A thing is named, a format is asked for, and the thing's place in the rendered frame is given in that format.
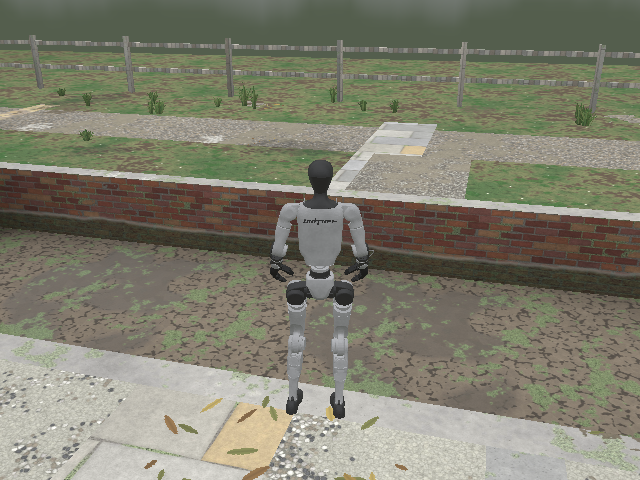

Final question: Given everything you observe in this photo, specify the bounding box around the robot torso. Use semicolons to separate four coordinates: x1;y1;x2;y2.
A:
297;198;344;300

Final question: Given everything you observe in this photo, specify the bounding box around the robot left upper arm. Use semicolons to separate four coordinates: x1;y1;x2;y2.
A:
271;203;300;257

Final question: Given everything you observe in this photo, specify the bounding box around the robot left hand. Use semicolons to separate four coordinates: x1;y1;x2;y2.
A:
270;264;294;282

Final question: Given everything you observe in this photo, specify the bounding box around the robot right hand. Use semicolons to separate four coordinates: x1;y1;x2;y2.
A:
344;263;368;282

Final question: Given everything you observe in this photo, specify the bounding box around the robot right upper arm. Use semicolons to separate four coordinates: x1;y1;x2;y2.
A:
341;203;368;258

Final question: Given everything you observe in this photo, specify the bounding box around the left robot forearm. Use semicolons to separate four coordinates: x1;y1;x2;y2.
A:
270;241;283;269

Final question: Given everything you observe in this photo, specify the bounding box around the right robot forearm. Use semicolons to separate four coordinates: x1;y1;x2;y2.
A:
355;242;370;269

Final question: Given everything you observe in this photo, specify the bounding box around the robot right thigh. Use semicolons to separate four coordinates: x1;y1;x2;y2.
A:
331;280;354;356

